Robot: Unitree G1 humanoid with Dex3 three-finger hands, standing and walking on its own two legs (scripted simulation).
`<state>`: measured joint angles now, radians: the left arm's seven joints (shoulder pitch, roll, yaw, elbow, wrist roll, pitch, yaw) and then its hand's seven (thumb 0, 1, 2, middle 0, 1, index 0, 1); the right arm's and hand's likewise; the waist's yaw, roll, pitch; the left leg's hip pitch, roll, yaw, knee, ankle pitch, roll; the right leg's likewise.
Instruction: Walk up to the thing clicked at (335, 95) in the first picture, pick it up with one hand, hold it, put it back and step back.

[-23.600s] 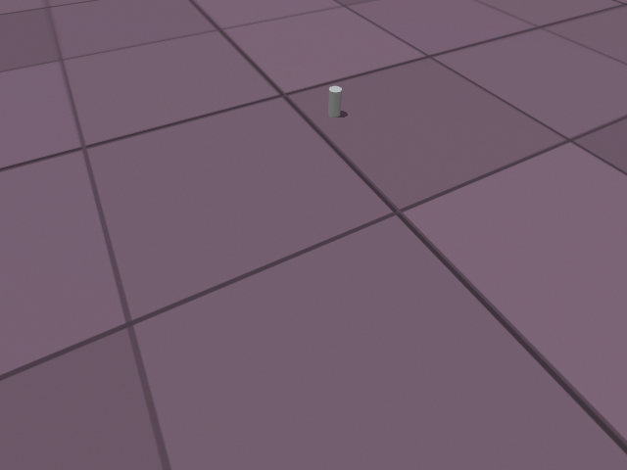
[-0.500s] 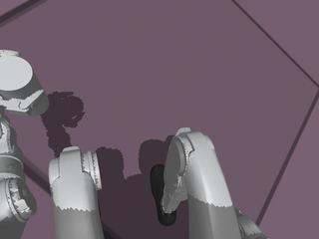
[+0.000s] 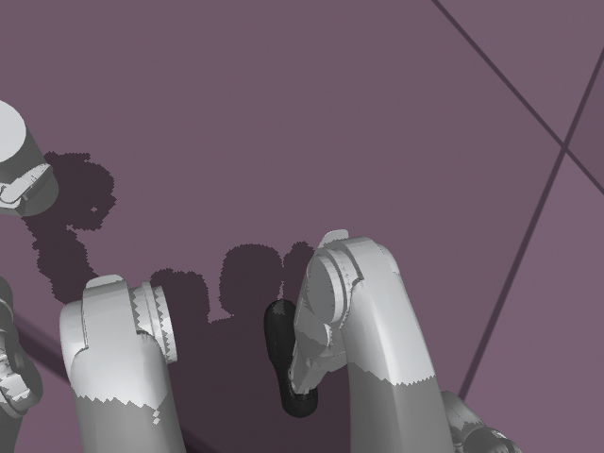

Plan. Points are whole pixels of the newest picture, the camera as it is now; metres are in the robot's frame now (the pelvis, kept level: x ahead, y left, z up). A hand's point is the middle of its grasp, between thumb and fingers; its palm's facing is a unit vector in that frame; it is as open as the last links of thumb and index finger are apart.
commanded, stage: lower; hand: left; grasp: from the side
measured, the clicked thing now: (5, 164) +0.47 +0.26 -0.15
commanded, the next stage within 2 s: loosen in 0.92 s
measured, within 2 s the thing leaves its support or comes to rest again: rests again in 1.96 s
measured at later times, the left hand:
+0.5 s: hand (10, 166) +0.48 +0.26 -0.17, palm faces +0.28 -0.96 -0.04, open 10.4 cm
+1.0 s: hand (28, 174) +0.48 +0.25 -0.20, palm faces +0.27 -0.96 -0.03, open 10.4 cm
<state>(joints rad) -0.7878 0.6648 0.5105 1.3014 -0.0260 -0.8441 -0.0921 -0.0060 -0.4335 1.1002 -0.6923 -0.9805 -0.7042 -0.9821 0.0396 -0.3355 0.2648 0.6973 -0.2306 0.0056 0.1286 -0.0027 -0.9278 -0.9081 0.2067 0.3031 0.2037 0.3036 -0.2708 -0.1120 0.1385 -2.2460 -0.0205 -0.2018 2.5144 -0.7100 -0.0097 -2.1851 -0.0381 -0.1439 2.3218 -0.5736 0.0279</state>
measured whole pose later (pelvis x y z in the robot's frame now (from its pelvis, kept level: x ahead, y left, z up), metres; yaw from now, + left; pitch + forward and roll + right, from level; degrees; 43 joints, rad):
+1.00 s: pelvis -0.01 +0.01 -0.02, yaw -5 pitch +15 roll -18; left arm -0.80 0.90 0.51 1.54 0.01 -1.04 0.03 -0.01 -0.44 1.11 -0.70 -0.98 -0.71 -0.98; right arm -0.13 -0.38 0.51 0.57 -0.35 0.03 0.13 -0.01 -0.91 -0.90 0.21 0.30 0.20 0.30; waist -0.32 -0.26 0.33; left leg -2.21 -0.01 -0.33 2.63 -0.72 0.01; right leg -2.09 0.01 -0.24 2.32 -0.53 0.07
